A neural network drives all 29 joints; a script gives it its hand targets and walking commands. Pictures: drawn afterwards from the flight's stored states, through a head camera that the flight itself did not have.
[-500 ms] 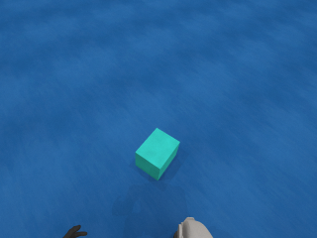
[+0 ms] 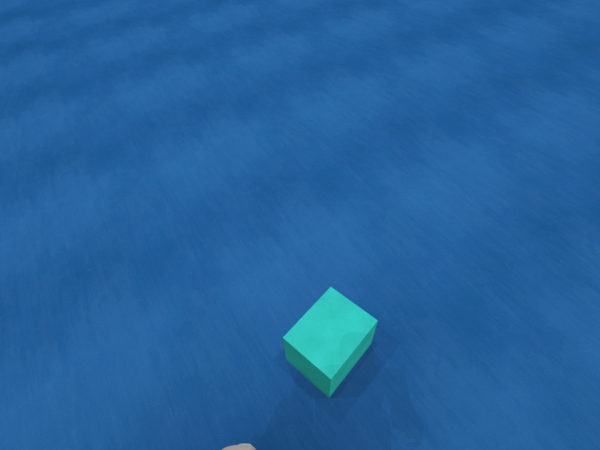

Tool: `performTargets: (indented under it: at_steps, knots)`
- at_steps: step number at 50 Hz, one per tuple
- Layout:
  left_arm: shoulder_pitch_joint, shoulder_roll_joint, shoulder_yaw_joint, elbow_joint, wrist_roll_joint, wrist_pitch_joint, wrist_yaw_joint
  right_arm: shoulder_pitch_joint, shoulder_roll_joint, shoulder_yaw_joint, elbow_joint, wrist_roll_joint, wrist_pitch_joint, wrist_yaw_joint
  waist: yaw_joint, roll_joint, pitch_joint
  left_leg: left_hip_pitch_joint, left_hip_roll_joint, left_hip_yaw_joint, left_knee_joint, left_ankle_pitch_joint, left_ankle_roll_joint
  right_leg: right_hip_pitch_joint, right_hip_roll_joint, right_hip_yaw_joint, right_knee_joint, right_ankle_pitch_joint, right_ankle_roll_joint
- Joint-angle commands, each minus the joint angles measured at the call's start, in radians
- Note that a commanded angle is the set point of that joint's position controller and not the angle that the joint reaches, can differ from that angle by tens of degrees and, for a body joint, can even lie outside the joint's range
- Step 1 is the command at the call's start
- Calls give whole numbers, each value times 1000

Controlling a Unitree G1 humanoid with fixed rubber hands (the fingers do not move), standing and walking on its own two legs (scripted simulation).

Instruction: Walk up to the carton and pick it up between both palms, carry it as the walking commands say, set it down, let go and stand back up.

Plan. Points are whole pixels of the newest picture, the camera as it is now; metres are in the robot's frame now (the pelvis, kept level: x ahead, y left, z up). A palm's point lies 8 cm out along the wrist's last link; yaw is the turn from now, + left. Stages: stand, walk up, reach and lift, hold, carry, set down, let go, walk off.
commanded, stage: walk up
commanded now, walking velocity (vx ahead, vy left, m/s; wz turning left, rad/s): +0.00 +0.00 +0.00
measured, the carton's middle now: (329, 341) +0.56 -0.03 -0.69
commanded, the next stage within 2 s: none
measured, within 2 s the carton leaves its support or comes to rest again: neither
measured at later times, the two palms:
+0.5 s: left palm out of the picture +0.03 +0.26 -0.15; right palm out of the picture +0.05 -0.20 -0.14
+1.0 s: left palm out of the picture +0.03 +0.22 -0.15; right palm out of the picture +0.02 -0.22 -0.15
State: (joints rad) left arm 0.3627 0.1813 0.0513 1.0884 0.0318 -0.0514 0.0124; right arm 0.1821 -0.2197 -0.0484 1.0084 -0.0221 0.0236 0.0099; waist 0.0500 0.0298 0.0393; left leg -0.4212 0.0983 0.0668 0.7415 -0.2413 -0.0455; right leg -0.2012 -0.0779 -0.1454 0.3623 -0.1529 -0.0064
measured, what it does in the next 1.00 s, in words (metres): steps on the spot: left foot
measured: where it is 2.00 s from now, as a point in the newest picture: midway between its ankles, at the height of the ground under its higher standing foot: outside the picture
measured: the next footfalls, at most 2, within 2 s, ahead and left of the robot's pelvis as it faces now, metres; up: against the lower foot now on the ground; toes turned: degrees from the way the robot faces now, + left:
left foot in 0.08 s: +0.12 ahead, +0.15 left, +0.00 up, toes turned +6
left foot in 1.92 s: +0.24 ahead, +0.23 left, +0.00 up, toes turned -9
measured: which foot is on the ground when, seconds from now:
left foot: up 0.00-0.06, down 0.08-1.00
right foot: down 0.00-1.00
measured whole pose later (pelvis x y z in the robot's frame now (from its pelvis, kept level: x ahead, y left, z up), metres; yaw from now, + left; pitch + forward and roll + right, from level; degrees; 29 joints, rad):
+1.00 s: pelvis +0.05 +0.00 +0.00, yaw -1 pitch -2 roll +0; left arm 0.29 0.13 0.03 1.16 0.01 -0.02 0.04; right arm 0.28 -0.14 -0.03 1.17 -0.01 0.00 -0.04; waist -0.01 0.00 0.03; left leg -0.17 0.09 0.09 0.36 -0.15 -0.04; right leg -0.10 -0.02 -0.07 0.36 -0.23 0.00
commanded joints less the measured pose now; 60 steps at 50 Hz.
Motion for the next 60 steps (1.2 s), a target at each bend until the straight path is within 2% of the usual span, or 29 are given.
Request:
performTargets:
  at_steps: [1,2,3,4,5,6,7,8,10,13,22,27,38,60]
  knots:
    - [-20,119,2,-17,-15,-3,8,39,-15,9,0,26,-22,-22,-47,-201,-34,142,-57,33,-193,54,-13,28,-137,84,-53,535,-126]
    - [-12,132,4,-9,-20,0,9,78,-20,11,19,25,-26,-30,-58,-178,-75,192,-64,48,-261,95,-13,47,-140,79,-13,556,-113]
    - [-5,128,3,-3,-24,9,9,113,-27,12,33,21,-32,-34,-75,-150,-89,263,-53,60,-361,173,-10,28,-123,76,20,418,-84]
    - [19,92,-8,0,-22,18,8,132,-58,6,43,16,-39,-37,-77,-94,-91,337,7,24,-373,249,-1,-25,-94,84,36,224,-52]
    - [31,47,-18,-3,-23,25,7,142,-99,-2,42,13,-46,-39,-62,20,-76,368,127,-83,-391,383,11,-88,-38,80,63,-20,-16]
    - [63,22,-21,-3,-27,42,16,87,-119,-14,24,24,-42,-36,-42,166,-48,289,196,-167,-459,349,81,-70,8,80,52,-169,16]
    - [57,37,-16,7,-34,57,17,53,-102,-10,20,25,-33,-33,-40,154,-24,232,177,-178,-516,172,103,-10,18,84,41,-145,23]
    - [43,46,-19,10,-29,63,13,13,-90,-4,13,23,-29,-33,-33,151,12,203,144,-162,-543,30,97,-3,22,83,35,-98,22]
    - [21,57,-22,15,-25,64,9,-2,-71,2,14,21,-29,-38,-26,142,37,184,114,-140,-559,-69,84,23,17,84,23,-45,18]
    - [11,59,-25,35,-25,60,9,29,-67,1,26,21,-35,-39,-29,93,24,194,106,-137,-555,-46,76,58,13,90,4,-33,21]
    - [-29,56,-23,54,-21,44,13,68,-39,4,54,21,-39,-35,-43,-2,20,227,63,-83,-497,46,57,67,-22,119,-60,5,14]
    - [-37,59,-19,59,-20,37,18,95,-24,6,78,21,-37,-36,-52,-37,19,257,43,-48,-461,108,43,50,-39,141,-86,8,1]
    - [-25,50,-10,63,-18,32,25,132,-1,10,127,19,-31,-42,-61,-50,49,263,32,-19,-429,119,23,8,-51,164,-115,-51,-14]
    - [20,21,-13,72,-21,28,31,166,17,16,156,14,-34,-51,-57,-27,42,266,52,-33,-431,164,17,25,-41,148,-90,6,-15]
